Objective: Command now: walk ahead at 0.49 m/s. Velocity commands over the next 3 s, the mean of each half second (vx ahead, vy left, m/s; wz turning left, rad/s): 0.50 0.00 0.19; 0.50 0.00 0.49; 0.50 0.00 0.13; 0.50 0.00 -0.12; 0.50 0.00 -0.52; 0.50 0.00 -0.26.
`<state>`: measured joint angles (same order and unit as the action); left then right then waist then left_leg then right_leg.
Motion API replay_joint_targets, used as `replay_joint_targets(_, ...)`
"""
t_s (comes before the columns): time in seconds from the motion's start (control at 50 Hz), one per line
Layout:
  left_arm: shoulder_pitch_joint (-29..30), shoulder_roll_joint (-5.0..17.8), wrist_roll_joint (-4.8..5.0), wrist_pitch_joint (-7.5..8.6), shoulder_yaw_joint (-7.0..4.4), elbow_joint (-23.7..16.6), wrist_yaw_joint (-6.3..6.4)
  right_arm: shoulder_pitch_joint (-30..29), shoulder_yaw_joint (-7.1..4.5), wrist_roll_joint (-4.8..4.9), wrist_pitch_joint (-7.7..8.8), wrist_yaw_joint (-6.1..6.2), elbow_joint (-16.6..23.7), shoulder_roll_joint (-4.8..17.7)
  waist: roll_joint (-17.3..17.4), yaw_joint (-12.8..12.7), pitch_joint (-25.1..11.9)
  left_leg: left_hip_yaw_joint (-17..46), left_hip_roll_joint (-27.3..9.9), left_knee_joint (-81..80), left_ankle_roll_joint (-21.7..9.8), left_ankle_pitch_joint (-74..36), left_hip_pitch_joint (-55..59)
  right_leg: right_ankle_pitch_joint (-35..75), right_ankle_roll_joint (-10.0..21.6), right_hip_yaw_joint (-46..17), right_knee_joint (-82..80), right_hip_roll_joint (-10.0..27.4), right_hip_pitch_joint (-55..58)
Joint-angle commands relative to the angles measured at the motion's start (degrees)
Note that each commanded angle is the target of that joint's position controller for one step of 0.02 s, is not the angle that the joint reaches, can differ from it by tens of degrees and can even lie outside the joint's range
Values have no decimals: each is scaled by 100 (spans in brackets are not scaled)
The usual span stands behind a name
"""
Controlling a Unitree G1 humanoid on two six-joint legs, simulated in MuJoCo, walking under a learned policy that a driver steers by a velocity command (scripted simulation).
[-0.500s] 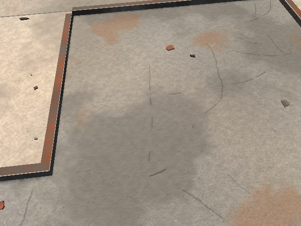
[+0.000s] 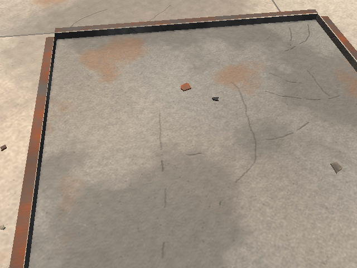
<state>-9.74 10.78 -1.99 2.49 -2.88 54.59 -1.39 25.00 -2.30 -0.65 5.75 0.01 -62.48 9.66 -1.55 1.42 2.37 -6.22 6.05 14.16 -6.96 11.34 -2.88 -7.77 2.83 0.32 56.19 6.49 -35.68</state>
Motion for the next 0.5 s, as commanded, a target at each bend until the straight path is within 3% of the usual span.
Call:
replay_joint_targets(0.02,368,174,55,-3,2,-355,-39,291,-27,13,77,13,218,528,441,-32,430,903,-1452,-746,-300,-2197,-307,624,-111,313,-825,-91,-182)
replay_joint_targets(0.12,1198,137,99,41,65,-622,-38,807,2,-19,76,74,72,566,581,226,430,768,-1578,-512,-268,-3001,551,842,15,564,-1959,-376,-99)
replay_joint_targets(0.18,1278,247,90,110,31,-728,-10,783,-13,-75,58,123,33,640,607,121,409,799,-1784,-74,-345,-3955,1021,346,235,563,-2324,-529,157)
replay_joint_targets(0.22,534,420,86,176,-59,-543,63,543,-48,-90,48,144,76,785,684,-269,41,829,-1794,796,-284,-5299,1060,-147,413,576,-2553,-826,1125)
replay_joint_targets(0.24,-320,543,74,231,-135,-268,113,403,-58,-70,29,127,108,829,591,-634,-384,775,-1654,1708,-217,-5246,873,31,519,578,-2939,-921,2100)
replay_joint_targets(0.26,-1292,818,-47,296,-242,-17,179,278,-32,6,35,101,212,755,416,-1025,-943,707,-1447,2965,-151,-3947,-130,122,695,31,-3085,-338,3629)
replay_joint_targets(0.28,-1972,1480,-228,305,-413,19,212,842,106,265,19,39,397,118,-707,-885,-1926,292,-645,5192,121,-726,-2119,-383,1320,-2412,-3236,1556,5556)
replay_joint_targets(0.3,-1627,1304,-56,210,-405,-31,127,905,-31,200,-40,79,293,515,-470,-744,-2069,747,-299,6189,72,1650,-2839,-680,1522,-3659,-3899,1956,5344)
replay_joint_targets(0.32,-954,969,51,189,-304,-131,97,374,-103,88,-84,82,433,665,-97,-480,-1098,959,-691,6225,36,1173,-3108,-1230,1278,-2815,-4137,1691,4396)
replay_joint_targets(0.34,-487,604,73,228,-206,-208,76,9,-96,47,-81,50,544,552,61,-366,-444,951,-903,5928,45,770,-3085,-1131,1073,-2120,-4464,1463,3538)
replay_joint_targets(0.36,-355,415,64,271,-151,-180,88,-108,-111,6,-124,24,559,432,32,-230,-85,933,-1053,5656,45,576,-2935,-797,826,-1528,-4643,1204,3009)
replay_joint_targets(0.4,-533,221,93,344,-84,-29,168,5,-131,-113,-285,-61,574,257,-176,-7,68,876,-1157,5427,122,398,-2623,-156,574,-725,-4770,910,2508)
replay_joint_targets(0.5,-1061,457,100,476,-121,97,200,-774,-161,-106,-468,-173,957,218,-195,22,202,682,-1259,5030,231,-448,-3441,956,452,268,-4852,755,2722)
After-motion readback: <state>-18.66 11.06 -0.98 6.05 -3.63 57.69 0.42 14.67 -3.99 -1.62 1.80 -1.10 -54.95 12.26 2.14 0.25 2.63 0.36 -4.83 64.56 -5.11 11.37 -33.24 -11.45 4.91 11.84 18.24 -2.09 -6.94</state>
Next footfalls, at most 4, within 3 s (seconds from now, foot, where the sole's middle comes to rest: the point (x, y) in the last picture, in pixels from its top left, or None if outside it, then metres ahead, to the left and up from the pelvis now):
0.26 right None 0.33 -0.11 -0.78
0.80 left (152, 250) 0.56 0.10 -0.78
1.38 right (152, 170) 0.93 0.12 -0.78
1.92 left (89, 141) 1.10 0.42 -0.78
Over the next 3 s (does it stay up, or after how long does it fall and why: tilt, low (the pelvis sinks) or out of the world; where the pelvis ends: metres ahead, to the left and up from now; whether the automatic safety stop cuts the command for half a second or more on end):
stays up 1.55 0.34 -0.02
